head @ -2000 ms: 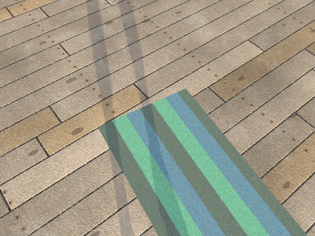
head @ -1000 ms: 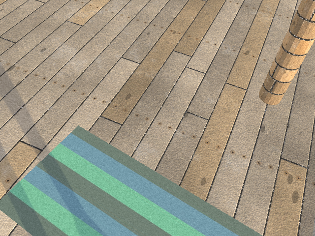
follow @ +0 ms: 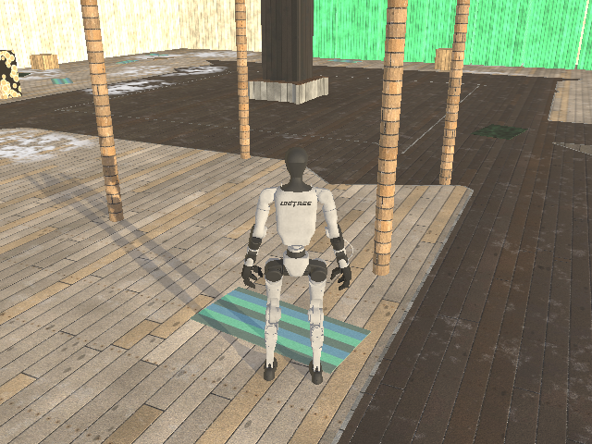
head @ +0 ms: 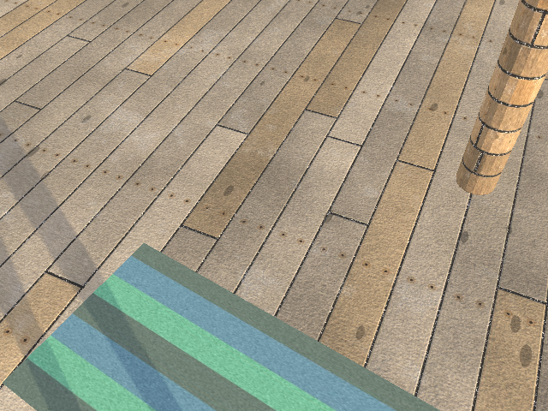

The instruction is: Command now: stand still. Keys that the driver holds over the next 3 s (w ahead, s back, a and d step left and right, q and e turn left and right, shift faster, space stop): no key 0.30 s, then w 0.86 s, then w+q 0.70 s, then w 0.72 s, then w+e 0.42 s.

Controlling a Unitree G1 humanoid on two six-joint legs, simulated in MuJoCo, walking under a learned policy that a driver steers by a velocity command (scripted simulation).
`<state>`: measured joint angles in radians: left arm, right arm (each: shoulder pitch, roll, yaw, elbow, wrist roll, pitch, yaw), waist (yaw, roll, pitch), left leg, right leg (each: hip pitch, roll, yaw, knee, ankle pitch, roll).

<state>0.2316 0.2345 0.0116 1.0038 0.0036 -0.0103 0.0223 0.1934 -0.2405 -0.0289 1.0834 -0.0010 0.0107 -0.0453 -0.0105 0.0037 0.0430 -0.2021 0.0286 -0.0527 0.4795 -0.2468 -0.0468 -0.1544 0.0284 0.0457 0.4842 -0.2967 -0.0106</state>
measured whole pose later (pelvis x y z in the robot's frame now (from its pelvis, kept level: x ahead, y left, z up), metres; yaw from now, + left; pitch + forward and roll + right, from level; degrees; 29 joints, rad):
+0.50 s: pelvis +0.02 +0.02 -0.01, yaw +1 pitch -1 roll +0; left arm 0.36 0.23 0.03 1.06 -0.03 -0.03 0.03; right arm 0.30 -0.21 -0.02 1.11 0.02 -0.05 -0.02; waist 0.01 -0.02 -0.01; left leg -0.28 0.00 0.01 0.68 -0.43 0.04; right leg -0.16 0.00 0.05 0.54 -0.37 -0.01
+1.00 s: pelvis +0.25 +0.01 -0.02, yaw +1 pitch +2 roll +0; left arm -0.07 0.23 0.03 0.82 -0.03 -0.11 -0.05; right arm 0.54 -0.22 -0.03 1.08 0.00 -0.06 -0.02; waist -0.08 0.00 0.04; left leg 0.19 0.02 0.01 0.29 -0.47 -0.01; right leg -0.52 0.00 -0.05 0.53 -0.04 -0.09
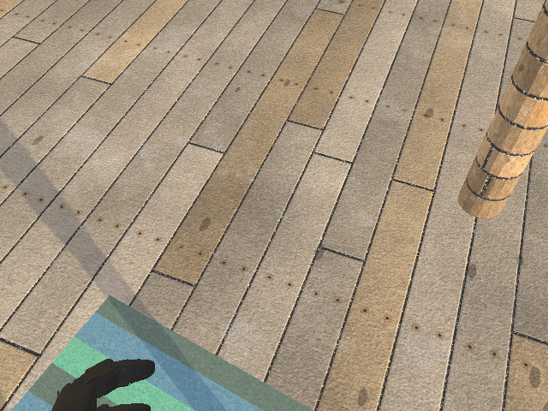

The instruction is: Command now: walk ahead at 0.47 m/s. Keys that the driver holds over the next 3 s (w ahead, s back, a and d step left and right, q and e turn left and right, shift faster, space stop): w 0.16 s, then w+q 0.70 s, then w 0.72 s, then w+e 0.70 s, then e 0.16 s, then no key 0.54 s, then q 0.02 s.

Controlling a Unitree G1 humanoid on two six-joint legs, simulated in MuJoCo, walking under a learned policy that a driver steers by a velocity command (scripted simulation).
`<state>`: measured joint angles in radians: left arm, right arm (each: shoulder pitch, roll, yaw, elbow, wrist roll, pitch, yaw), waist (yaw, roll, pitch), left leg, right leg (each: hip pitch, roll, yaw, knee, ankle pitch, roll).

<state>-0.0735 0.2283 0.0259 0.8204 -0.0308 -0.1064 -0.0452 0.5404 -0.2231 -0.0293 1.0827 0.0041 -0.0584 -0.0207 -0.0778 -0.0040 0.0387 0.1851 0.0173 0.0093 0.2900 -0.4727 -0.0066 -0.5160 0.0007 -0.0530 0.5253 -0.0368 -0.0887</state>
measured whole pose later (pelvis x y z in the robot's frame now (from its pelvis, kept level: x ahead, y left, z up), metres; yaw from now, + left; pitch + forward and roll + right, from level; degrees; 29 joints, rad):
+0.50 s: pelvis +0.28 +0.00 +0.01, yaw +7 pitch +2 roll -3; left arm 0.34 0.26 0.05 1.01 0.00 -0.08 0.01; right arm 0.08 -0.23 -0.04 0.82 0.02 -0.07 0.04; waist 0.07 0.03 0.01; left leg -0.62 0.07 0.02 0.60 0.00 0.07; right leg 0.12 0.05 -0.17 0.19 -0.35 -0.01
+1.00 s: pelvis +0.58 +0.07 +0.02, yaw +22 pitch +3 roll +1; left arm 0.02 0.27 0.04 0.77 0.00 -0.12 -0.02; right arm 0.36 -0.28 -0.08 0.79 0.02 -0.06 -0.01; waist -0.08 -0.04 0.01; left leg -0.06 -0.10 -0.16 0.38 -0.35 0.06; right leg -0.55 -0.02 0.06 0.48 0.04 0.01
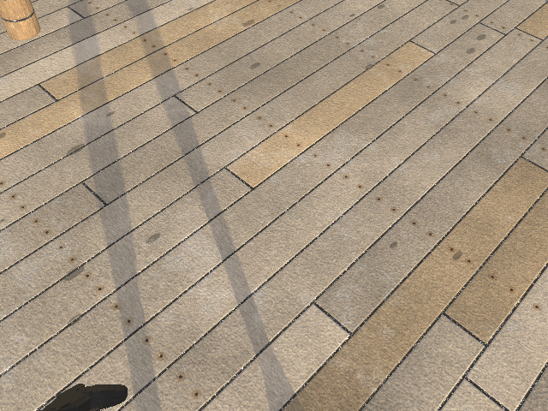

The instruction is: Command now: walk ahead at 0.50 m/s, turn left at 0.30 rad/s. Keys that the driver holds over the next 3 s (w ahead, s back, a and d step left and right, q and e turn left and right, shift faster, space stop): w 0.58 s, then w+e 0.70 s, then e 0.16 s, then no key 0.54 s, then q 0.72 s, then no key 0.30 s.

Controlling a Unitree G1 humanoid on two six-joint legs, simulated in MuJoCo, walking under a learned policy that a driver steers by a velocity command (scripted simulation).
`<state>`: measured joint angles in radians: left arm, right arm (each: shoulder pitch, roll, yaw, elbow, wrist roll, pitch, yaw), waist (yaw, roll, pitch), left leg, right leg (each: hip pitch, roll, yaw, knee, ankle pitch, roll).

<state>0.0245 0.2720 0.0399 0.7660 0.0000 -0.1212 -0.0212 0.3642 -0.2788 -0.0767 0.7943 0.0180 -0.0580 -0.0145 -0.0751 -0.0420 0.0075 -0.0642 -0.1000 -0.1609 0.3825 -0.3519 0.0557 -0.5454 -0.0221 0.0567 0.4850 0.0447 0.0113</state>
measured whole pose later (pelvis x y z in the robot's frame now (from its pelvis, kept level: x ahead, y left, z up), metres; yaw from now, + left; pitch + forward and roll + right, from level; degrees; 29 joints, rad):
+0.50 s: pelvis +0.27 -0.01 +0.00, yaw +3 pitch +3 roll -1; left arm 0.40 0.27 0.05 0.91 -0.02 -0.08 -0.01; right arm 0.05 -0.24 -0.04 0.67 0.02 -0.08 0.03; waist 0.11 0.04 0.02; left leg -0.60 0.06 -0.02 0.56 0.01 0.02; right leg 0.03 0.04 -0.02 0.22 -0.29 -0.02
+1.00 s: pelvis +0.53 +0.03 +0.00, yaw -8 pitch +1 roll +2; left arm 0.14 0.27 0.06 0.79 -0.02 -0.04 -0.03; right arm 0.33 -0.26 -0.07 0.86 -0.01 -0.09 -0.01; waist -0.06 -0.04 0.02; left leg 0.06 -0.04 0.22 0.20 -0.28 0.03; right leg -0.68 -0.10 0.04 0.71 0.06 -0.02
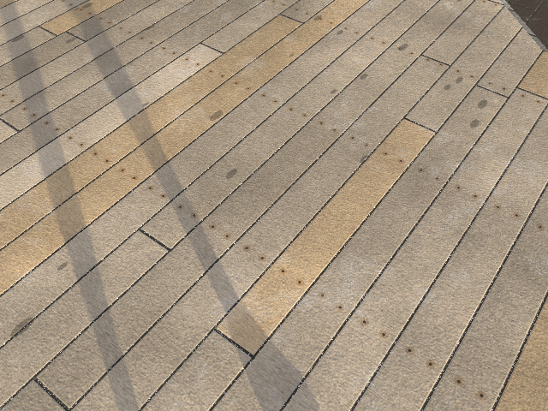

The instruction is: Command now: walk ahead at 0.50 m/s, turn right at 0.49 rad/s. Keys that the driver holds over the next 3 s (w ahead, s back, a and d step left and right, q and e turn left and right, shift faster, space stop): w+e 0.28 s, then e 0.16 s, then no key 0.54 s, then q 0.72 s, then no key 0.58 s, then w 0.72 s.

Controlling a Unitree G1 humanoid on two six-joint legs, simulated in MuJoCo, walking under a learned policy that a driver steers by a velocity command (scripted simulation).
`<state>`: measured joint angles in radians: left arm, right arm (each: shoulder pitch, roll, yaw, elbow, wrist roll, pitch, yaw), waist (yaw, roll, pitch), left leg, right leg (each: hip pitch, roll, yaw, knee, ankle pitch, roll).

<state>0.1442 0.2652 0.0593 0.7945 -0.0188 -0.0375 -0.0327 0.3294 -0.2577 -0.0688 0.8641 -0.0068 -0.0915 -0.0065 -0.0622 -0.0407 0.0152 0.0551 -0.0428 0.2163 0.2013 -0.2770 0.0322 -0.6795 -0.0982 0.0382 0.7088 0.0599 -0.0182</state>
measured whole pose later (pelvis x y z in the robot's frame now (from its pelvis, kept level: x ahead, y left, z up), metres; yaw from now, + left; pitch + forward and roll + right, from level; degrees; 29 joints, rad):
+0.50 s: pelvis +0.27 -0.05 +0.00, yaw -17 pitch +3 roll +0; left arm 0.29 0.29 0.08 0.73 -0.02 -0.01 0.02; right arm 0.03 -0.29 -0.05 0.70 -0.01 -0.09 0.01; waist 0.06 0.03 0.05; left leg -0.61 0.03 -0.09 0.59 0.01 -0.06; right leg -0.18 0.11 0.14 0.43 -0.28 -0.07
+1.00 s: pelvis +0.38 -0.06 -0.01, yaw -22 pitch -1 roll +1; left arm 0.26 0.24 0.04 0.79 0.02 0.02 0.02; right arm 0.16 -0.23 -0.02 0.81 -0.02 -0.02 0.01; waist -0.01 0.01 0.02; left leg -0.34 -0.02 0.01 0.52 -0.17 0.01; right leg -0.23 -0.02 0.06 0.57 -0.33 0.03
